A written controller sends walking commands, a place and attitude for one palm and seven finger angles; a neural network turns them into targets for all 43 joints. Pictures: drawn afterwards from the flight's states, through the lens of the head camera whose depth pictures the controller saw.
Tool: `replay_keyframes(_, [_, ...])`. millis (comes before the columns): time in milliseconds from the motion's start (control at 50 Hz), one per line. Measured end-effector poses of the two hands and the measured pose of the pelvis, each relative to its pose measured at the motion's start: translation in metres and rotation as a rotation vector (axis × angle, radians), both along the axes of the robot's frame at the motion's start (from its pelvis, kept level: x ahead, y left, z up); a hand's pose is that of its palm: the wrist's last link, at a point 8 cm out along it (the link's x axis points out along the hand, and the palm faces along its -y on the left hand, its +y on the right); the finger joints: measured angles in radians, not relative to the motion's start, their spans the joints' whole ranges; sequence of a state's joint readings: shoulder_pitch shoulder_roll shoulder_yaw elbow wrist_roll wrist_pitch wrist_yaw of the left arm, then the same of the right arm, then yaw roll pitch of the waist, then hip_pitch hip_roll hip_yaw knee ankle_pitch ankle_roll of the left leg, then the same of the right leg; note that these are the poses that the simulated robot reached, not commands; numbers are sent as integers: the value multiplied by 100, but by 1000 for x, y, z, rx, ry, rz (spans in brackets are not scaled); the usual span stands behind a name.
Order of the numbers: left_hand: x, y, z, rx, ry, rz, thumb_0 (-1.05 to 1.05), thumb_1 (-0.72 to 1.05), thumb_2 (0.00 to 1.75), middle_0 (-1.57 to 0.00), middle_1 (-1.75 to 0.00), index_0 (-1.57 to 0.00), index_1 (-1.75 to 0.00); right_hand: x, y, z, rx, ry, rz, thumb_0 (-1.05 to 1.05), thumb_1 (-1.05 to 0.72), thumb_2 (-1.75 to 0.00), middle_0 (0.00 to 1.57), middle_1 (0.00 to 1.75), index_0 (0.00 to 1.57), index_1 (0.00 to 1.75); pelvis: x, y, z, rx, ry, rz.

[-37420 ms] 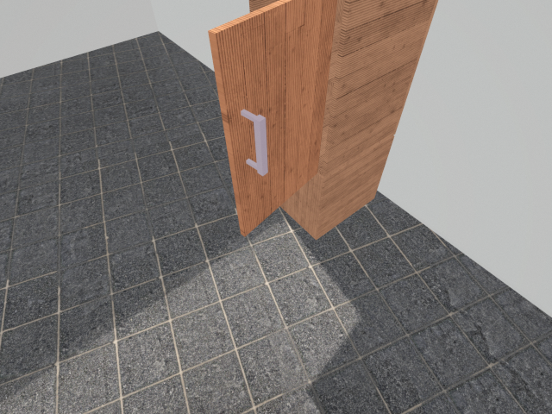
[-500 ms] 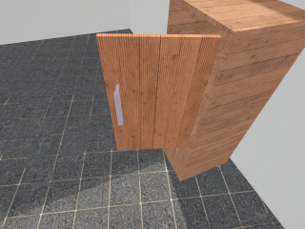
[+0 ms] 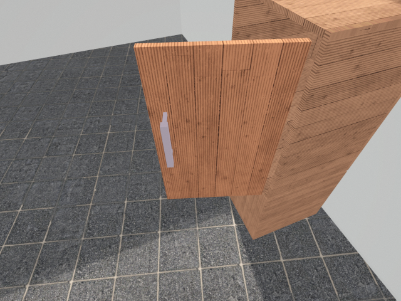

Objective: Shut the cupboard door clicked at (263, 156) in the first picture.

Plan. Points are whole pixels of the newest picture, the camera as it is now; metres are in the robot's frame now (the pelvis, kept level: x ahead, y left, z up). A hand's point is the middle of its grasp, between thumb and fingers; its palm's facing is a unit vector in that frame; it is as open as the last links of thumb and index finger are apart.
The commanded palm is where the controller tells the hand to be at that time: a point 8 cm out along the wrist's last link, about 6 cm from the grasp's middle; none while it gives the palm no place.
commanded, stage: look again from close up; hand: left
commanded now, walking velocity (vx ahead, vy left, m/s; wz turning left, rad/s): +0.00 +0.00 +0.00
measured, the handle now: (167, 141) +0.50 +0.12 +0.01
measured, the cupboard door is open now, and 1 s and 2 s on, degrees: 71 71 71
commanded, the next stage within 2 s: shuffle to correct the standing spot in 0.22 s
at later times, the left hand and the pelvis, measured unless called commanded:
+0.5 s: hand out of the picture +0.02 +0.19 -0.18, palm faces -0.02 -0.98 -0.20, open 7.4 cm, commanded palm none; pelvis +0.01 +0.00 +0.00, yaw +0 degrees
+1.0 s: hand out of the picture -0.02 +0.11 -0.19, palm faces +0.08 -0.99 -0.10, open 7.4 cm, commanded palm none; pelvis +0.06 -0.04 +0.00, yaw +2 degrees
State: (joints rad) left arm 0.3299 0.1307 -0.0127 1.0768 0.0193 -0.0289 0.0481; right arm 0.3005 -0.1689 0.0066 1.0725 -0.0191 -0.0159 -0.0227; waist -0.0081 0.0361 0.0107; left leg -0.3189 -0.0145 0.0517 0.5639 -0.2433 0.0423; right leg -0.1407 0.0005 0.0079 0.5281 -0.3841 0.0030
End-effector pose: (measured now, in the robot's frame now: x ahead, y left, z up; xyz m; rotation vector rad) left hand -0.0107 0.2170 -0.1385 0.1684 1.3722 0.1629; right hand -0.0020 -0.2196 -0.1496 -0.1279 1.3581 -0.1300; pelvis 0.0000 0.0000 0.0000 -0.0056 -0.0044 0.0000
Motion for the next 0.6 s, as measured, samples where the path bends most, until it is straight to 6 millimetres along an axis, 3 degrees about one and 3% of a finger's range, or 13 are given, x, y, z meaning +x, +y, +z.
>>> replay_keyframes(160, [29, 10, -3, -2, -43, -32, 0, 91, 90, -20, -30, -20, -30, 36, -10, 13, -43, -75, 16, 2, -93, -90, 20, 30, 20, 29, 7, 0, 2, 9, 1, -13])
replay_keyframes(320, [41, 16, -5, -7, -57, -45, 0, 91, 90, -20, -30, -20, -30, 60, -19, 23, -80, -114, 36, 1, -91, -90, 20, 30, 20, 30, 9, -1, 3, 6, 1, -15])
replay_keyframes(460, [35, 19, -7, -6, -29, -42, 0, 91, 90, -20, -30, -20, -30, 65, -21, 24, -85, -110, 44, 1, -91, -90, 20, 30, 20, 30, 11, -2, 3, 9, 5, -7])
replay_keyframes(600, [13, 5, -9, -8, 43, -19, 0, 91, 90, -20, -30, -20, -30, 52, -27, 14, -60, -50, 35, 1, -91, -90, 20, 30, 20, 30, 13, -17, -1, 24, 29, 7])
